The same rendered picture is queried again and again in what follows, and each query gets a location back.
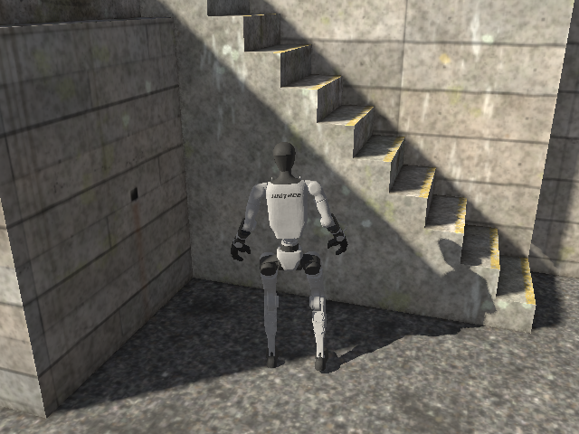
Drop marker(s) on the robot torso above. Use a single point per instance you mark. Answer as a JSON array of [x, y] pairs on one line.
[[288, 216]]

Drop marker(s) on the right robot hand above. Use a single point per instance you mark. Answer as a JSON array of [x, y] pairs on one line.
[[342, 243]]

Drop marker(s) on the robot left forearm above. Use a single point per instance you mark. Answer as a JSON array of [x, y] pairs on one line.
[[241, 236]]

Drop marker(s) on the robot left upper arm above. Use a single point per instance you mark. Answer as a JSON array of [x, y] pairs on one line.
[[253, 206]]

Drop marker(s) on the left robot shin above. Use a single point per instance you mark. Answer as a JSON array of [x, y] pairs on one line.
[[270, 323]]

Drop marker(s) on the robot right upper arm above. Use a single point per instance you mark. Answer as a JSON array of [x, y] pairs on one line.
[[315, 188]]

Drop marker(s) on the robot right forearm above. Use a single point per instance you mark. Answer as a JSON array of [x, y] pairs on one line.
[[335, 230]]

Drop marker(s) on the left robot hand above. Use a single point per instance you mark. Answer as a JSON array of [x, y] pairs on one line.
[[234, 251]]

